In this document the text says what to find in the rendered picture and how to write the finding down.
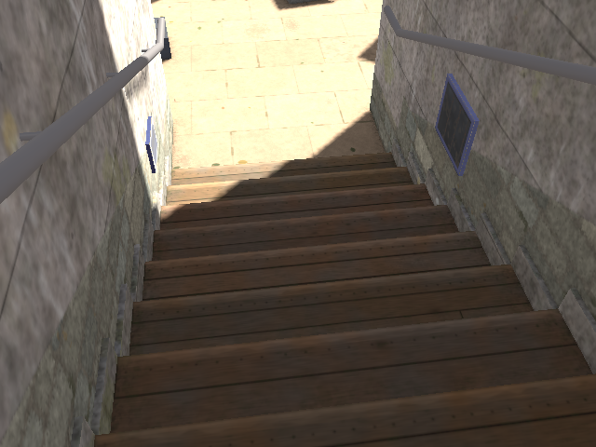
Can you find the stairs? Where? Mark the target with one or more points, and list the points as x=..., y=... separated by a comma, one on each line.
x=326, y=302

